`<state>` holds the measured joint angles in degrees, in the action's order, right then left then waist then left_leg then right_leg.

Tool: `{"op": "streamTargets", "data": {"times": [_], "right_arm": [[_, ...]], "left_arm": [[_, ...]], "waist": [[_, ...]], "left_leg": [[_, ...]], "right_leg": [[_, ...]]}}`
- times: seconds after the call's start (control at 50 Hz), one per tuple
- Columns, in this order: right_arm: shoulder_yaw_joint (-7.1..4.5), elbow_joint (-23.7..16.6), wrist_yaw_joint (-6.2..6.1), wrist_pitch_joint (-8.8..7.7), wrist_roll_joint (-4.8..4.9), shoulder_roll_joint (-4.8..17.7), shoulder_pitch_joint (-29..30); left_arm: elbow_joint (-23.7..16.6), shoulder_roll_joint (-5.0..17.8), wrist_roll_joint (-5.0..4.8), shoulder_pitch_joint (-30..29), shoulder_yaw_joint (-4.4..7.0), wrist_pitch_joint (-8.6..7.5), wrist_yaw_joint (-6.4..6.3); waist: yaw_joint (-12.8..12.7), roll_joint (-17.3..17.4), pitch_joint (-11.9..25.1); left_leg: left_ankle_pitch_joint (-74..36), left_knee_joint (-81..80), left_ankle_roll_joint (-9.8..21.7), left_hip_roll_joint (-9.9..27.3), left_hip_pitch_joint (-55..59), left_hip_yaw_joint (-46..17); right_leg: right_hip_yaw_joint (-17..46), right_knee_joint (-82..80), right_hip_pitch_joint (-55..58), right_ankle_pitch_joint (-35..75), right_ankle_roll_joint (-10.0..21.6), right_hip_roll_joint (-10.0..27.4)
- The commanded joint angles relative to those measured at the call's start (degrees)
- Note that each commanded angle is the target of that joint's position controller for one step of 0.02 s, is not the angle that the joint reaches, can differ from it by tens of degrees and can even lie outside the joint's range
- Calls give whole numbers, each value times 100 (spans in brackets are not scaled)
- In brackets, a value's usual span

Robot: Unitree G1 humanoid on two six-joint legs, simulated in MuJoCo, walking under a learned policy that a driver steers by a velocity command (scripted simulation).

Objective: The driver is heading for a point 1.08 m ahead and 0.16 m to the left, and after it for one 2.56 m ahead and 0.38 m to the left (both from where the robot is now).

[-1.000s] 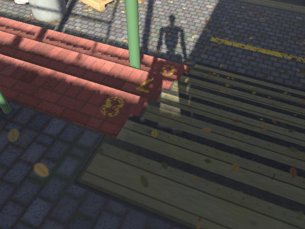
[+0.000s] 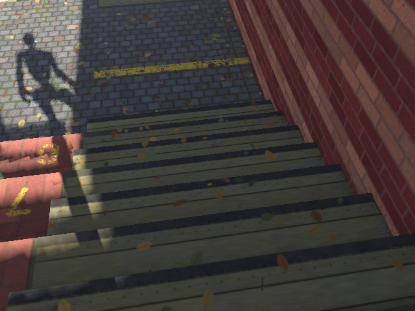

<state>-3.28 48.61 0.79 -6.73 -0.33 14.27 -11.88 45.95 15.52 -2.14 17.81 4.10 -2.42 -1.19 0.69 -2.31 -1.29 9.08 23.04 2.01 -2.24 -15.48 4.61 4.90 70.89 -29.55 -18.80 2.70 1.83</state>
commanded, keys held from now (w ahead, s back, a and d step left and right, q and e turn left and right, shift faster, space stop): w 0.18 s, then w+q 0.82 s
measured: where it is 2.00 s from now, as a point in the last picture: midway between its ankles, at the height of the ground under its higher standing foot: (177, 221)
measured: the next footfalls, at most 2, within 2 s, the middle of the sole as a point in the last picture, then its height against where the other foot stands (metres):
right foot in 0.32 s outside the picture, level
left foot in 0.96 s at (175, 308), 0.15 m lower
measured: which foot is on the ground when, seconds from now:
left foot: down 0.00-0.32, up 0.34-0.94, down 0.96-1.00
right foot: up 0.00-0.30, down 0.32-0.96, up 0.98-1.00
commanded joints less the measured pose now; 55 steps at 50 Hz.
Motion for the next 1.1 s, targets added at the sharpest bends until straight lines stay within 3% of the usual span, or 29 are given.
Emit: {"op": "streamTargets", "data": {"times": [0.02, 0.12, 0.2, 0.22, 0.26, 0.3, 0.32, 0.34, 0.36, 0.38, 0.42, 0.46, 0.52, 0.58, 0.64, 0.7, 0.74, 0.82, 0.88, 0.9, 0.94, 0.96, 0.98, 1.0, 1.02, 1.04, 1.06, 1.08, 1.1], "right_arm": [[-126, -114, 24, -138, -9, 483, -67], [-196, 126, -17, -33, 9, 804, -311], [-172, 309, -29, 79, 160, 998, -721], [-169, 410, -15, 114, 135, 1022, -881], [-162, 484, -25, 200, 187, 1087, -879], [-99, 485, -59, 282, 213, 1040, -727], [5, 354, -72, 258, 97, 816, -762], [222, 355, -15, 172, 41, 1, -1684], [52, 453, -2, 97, 258, 573, -1589], [-93, 289, -34, 116, 407, 904, -1142], [-169, 255, -125, 276, 286, 801, -876], [-201, 269, -140, 476, 299, 578, -1108], [-225, 126, -162, 698, 230, 397, -969], [-247, 13, -95, 719, 133, 395, -844], [-344, -238, 17, 632, 195, 513, -258], [-352, -416, 45, 615, 73, 478, 79], [-242, -513, 162, 616, 9, 216, 394], [-171, -860, 341, 782, 174, 112, 1015], [-163, -925, 396, 870, 213, 176, 1172], [-211, -798, 356, 862, 199, 239, 871], [-535, -90, 173, 763, 145, 827, -1057], [-654, 174, 108, 737, 33, 1225, -1737], [-508, 84, 185, 572, -9, 1632, -1487], [-502, 4, 304, 590, 253, 1527, -1970], [-548, 325, 268, 663, 324, 1608, -2512], [-367, 145, 223, 656, 306, 985, -1579], [-344, 58, 181, 573, 179, 1076, -1074], [-127, -266, 245, 373, 55, 513, -246], [-75, -328, 247, 318, 32, 302, 3]], "left_arm": [[-407, 101, 7, 308, 42, 60, -12], [-715, 14, 157, -410, -70, -23, 57], [-1077, 1, 133, -1402, -136, -144, 270], [-1146, 19, 132, -1432, -125, -148, 283], [-1202, 247, 91, -1271, -39, -176, 301], [-847, 626, 160, -65, 193, -226, 276], [-719, 1188, 229, 858, 386, -232, 210], [-778, 1500, 262, 1004, 388, -215, 216], [-675, 966, 204, 1254, 278, -226, 294], [-629, 728, 174, 941, 188, -237, 319], [-634, 292, 180, 147, 63, -295, 367], [-535, 114, 203, -162, 53, -380, 364], [-221, 271, 196, 41, 157, -462, 259], [47, 473, 321, 286, 236, -490, 161], [169, 294, 257, 313, 163, -532, 53], [255, 339, 293, 371, 148, -481, -134], [298, 313, 266, 484, 107, -437, -231], [338, 505, 154, 653, 196, -265, -210], [375, 553, 79, 671, 221, -106, -201], [463, 551, 73, 664, 228, -66, -172], [559, 725, 18, 349, 209, -64, -120], [659, 681, -3, 267, 228, -167, -145], [405, 53, 223, 1194, 38, -355, -49], [106, 407, 79, 1105, 26, -531, 27], [-430, 330, -114, 248, -7, -565, -43], [-429, 569, -138, -435, 35, -456, -230], [-554, 383, -136, -414, -39, -392, -342], [-406, 656, -14, -195, 74, -338, -354], [-286, 686, 180, -49, 123, -299, -327]], "waist": [[-109, 585, 36], [-21, 432, -47], [328, 488, -170], [301, 556, -113], [88, 708, -154], [-580, 645, 372], [-924, -10, 1138], [-489, -1447, 1915], [-730, -1070, 2042], [-626, -750, 1195], [-282, -274, 537], [-22, -259, 321], [28, -71, 109], [6, 135, 204], [-72, -147, -113], [-104, -77, -484], [-335, -34, -425], [-702, -146, -661], [-805, -135, -769], [-643, -76, -643], [392, -8, 309], [935, 1089, 571], [149, 2448, 1204], [498, 2086, 2763], [645, 1627, 2695], [443, 176, 1369], [164, 771, 1017], [-266, 44, 459], [-403, 192, 272]], "left_leg": [[-689, -1382, 1055, 1648, 472, -1392], [-1700, -1278, 1045, 1580, 706, -626], [-1274, -1116, 934, 1512, 688, -433], [-1528, -976, 977, 1572, 678, -466], [-1838, -681, 884, 1680, 945, -614], [-2627, 629, 615, 1375, 782, -475], [-1437, 2423, 321, 952, -49, -175], [2216, 4537, 17, 98, -1895, -393], [2379, 5211, 115, 132, -2452, -1254], [1947, 5481, 146, 349, -2730, -1230], [1120, 5061, 85, 755, -2363, -1220], [568, 4678, 79, 931, -1923, -1361], [215, 4136, 99, 924, -2296, -1450], [-605, 4058, 70, 903, -2668, -1530], [-1768, 3290, 178, 857, -3247, -1728], [-2704, 2399, 140, 700, -2989, -1582], [-3830, 1831, 114, 549, -2042, -933], [-3327, 1181, 97, 621, -1985, -740], [-2420, 769, 81, 705, -2022, -427], [-2103, 721, 187, 676, -1484, -311], [-2586, 244, 519, 165, 965, 211], [-3489, 105, 1042, 460, 2584, -380], [-6025, 2262, 1628, 1121, 4311, -1556], [-4524, 1780, 2558, 1787, 4802, -2928], [-1490, 187, 2690, 2323, 4361, -4172], [573, -405, 2012, 2018, 3130, -3950], [1023, -384, 2240, 2411, 2235, -4813], [567, 70, 1934, 2236, 909, -4480], [59, 367, 1723, 1907, 202, -3935]], "right_leg": [[235, -251, -778, 289, -16, 561], [95, -2129, -941, 1547, 9, 516], [-525, -3173, -411, 1880, 37, 310], [-582, -3061, -152, 1683, 36, 237], [-585, -3379, 78, 1182, 136, 137], [-766, -3961, 1686, 1513, 323, -151], [288, -4030, 3126, 2065, 713, 819], [2516, -4489, 4685, 1587, 1589, 2136], [3178, -5084, 4452, 782, 1668, 2195], [2356, -5200, 3791, 918, 1442, 2061], [1116, -5523, 2592, 1370, 1165, 1642], [602, -5850, 2046, 1346, 1006, 1420], [56, -5960, 2125, 1953, 994, 1426], [-213, -5624, 2379, 2164, 1070, 1590], [-548, -5437, 2529, 1401, 618, 1507], [-1196, -4968, 1962, 1303, 413, 1385], [-1731, -4448, 1355, 794, 268, 1281], [-1673, -3448, 1498, -42, 147, 1603], [-1398, -2720, 1908, 452, 65, 1985], [-1416, -2123, 1776, 933, 30, 2008], [-1791, 395, 1400, 2671, -182, 1611], [-1789, 3368, 11, -176, -525, 713], [-975, 5343, -2426, -3478, -714, 353], [-98, 5301, -2570, -3385, -803, 254], [-68, 4887, -3133, -2897, -818, 148], [-224, 3783, -3423, -1665, -484, 458], [4, 3764, -3435, -1332, -459, 449], [510, 2224, -2966, -165, -343, 711], [485, 1734, -2545, 44, -317, 753]]}}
